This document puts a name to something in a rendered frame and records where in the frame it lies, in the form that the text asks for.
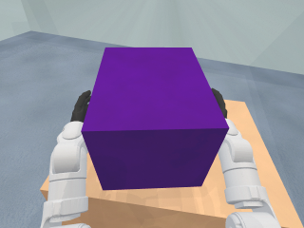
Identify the carton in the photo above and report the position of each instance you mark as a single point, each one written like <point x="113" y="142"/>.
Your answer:
<point x="152" y="120"/>

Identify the robot right forearm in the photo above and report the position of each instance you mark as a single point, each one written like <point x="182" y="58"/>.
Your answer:
<point x="243" y="187"/>

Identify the right robot upper arm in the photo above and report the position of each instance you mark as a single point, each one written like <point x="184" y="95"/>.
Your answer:
<point x="251" y="220"/>

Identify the right robot hand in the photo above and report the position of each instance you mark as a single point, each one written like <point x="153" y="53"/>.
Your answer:
<point x="220" y="101"/>

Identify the left robot hand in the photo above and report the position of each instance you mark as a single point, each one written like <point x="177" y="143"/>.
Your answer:
<point x="80" y="108"/>

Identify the robot left forearm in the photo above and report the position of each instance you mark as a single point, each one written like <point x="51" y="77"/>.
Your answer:
<point x="66" y="197"/>

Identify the pedestal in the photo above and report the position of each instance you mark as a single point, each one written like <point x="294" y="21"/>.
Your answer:
<point x="185" y="207"/>

